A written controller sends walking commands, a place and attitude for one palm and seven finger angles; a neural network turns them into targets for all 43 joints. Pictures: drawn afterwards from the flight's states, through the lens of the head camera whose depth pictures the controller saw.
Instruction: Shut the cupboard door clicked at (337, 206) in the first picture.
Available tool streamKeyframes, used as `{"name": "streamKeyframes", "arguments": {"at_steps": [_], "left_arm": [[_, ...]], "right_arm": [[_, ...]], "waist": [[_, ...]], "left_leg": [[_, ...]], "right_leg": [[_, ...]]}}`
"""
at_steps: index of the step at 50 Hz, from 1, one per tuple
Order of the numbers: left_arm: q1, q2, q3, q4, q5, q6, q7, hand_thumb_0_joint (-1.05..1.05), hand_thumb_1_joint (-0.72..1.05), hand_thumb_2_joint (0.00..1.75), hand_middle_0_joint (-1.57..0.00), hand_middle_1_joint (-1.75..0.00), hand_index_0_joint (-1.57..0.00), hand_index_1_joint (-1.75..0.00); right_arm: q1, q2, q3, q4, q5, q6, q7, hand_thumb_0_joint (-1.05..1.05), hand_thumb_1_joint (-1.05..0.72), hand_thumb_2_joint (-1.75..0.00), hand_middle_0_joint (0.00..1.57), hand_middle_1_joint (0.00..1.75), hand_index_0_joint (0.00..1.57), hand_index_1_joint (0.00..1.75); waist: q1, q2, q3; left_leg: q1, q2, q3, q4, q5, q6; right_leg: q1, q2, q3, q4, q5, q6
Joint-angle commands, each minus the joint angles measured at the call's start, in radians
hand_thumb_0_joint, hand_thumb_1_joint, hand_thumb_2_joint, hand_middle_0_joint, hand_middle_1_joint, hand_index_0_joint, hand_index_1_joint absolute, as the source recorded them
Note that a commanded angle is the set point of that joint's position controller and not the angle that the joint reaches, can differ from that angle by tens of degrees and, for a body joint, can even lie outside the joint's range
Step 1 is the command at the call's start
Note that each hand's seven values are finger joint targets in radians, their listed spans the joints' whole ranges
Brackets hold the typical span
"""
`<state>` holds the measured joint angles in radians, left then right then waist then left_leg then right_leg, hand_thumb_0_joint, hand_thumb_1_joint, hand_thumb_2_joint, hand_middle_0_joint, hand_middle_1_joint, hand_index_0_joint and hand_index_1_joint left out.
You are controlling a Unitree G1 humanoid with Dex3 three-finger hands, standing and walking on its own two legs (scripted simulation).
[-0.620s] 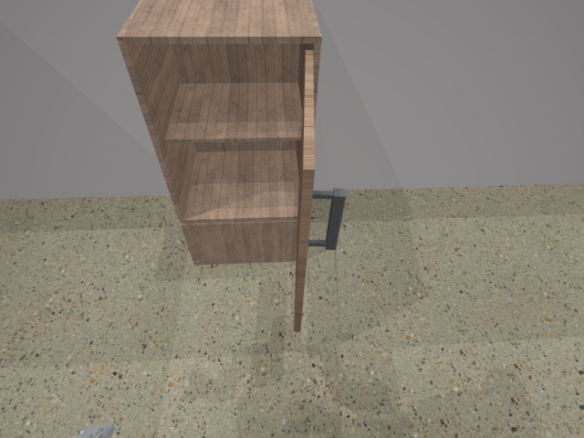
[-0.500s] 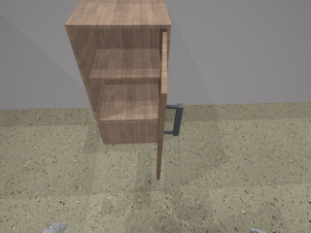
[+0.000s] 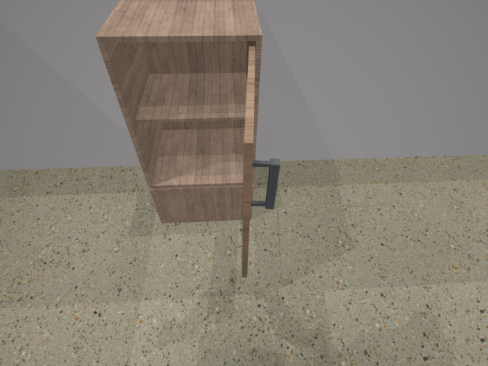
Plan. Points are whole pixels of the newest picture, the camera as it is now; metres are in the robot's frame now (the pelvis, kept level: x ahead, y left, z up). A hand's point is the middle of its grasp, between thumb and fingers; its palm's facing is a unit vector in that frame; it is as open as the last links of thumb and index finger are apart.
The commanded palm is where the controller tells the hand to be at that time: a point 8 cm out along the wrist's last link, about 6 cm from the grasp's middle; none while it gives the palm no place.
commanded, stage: stand and wait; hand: left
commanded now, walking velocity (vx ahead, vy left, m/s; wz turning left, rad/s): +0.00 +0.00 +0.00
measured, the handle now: (263, 185) +0.52 -0.02 -0.06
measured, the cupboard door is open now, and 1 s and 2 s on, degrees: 85 85 85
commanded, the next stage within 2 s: look at it before walking up in 0.20 s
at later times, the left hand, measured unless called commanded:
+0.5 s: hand out of the picture +0.08 +0.23 -0.15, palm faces -0.04 -0.94 -0.33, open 7.4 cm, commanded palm none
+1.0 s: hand out of the picture +0.07 +0.23 -0.15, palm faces -0.03 -0.94 -0.33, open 7.4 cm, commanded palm none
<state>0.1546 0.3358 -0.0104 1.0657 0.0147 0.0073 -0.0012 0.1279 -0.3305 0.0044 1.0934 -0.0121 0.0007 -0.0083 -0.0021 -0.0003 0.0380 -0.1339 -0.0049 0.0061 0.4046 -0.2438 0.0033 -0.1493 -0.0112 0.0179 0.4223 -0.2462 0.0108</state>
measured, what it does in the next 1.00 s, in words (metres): stands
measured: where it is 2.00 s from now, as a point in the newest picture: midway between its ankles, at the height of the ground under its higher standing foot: outside the picture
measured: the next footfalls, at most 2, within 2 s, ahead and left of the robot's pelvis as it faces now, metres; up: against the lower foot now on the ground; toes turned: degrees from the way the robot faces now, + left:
left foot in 1.84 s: +0.03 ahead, +0.12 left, +0.00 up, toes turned -28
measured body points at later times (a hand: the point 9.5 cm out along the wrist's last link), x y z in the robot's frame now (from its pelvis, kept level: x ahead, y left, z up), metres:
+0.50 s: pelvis -0.01 -0.01 +0.00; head +0.00 -0.01 +0.45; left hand +0.08 +0.28 -0.13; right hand +0.07 -0.30 -0.13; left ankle -0.02 +0.12 -0.74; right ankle -0.01 -0.13 -0.74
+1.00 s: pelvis -0.01 -0.01 +0.00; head +0.00 -0.01 +0.45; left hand +0.07 +0.28 -0.13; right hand +0.07 -0.31 -0.13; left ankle -0.02 +0.12 -0.74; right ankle -0.01 -0.13 -0.74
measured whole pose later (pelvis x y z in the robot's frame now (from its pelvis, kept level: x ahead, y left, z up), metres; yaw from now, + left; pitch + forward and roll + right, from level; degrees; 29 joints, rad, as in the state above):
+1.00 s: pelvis -0.01 -0.01 +0.00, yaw -1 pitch -2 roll +0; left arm 0.14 0.34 0.00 1.09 0.01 0.00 0.00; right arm 0.12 -0.33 0.01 1.12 -0.01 -0.01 -0.01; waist 0.00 0.00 0.03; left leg -0.11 0.02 0.01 0.35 -0.21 -0.02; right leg -0.13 0.01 0.02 0.37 -0.21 -0.01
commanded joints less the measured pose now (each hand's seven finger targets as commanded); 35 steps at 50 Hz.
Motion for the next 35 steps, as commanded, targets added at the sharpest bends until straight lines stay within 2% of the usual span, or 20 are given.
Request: {"name": "streamKeyframes", "arguments": {"at_steps": [1, 14, 35], "left_arm": [[-0.054, 0.196, 0.046, -0.062, -0.005, -0.031, 0.016, 0.0, 0.9, 0.9, -0.2, -0.3, -0.2, -0.3], [-0.063, 0.198, 0.046, -0.047, -0.004, -0.032, 0.015, 0.0, 0.9, 0.9, -0.2, -0.3, -0.2, -0.3], [-0.064, 0.201, 0.051, -0.042, -0.005, -0.038, 0.015, 0.0, 0.9, 0.9, -0.2, -0.3, -0.2, -0.3]], "right_arm": [[-0.056, -0.195, -0.038, -0.062, 0.002, -0.033, -0.009, 0.0, -0.9, -0.9, 0.2, 0.3, 0.2, 0.3], [-0.045, -0.195, -0.034, -0.039, 0.003, -0.033, -0.008, 0.0, -0.9, -0.9, 0.2, 0.3, 0.2, 0.3], [-0.051, -0.2, -0.034, -0.036, 0.003, -0.035, -0.01, 0.0, -0.9, -0.9, 0.2, 0.3, 0.2, 0.3]], "waist": [[0.002, -0.006, -0.076], [0.003, -0.006, -0.058], [0.0, -0.005, -0.071]], "left_leg": [[0.011, 0.113, -0.093, -0.071, 0.172, 0.029], [0.006, 0.117, -0.099, -0.088, 0.153, 0.024], [0.03, 0.122, -0.094, -0.092, 0.193, 0.019]], "right_leg": [[0.009, -0.108, 0.087, -0.069, 0.183, -0.037], [-0.002, -0.105, 0.094, -0.093, 0.143, -0.036], [0.012, -0.107, 0.098, -0.105, 0.209, -0.037]]}}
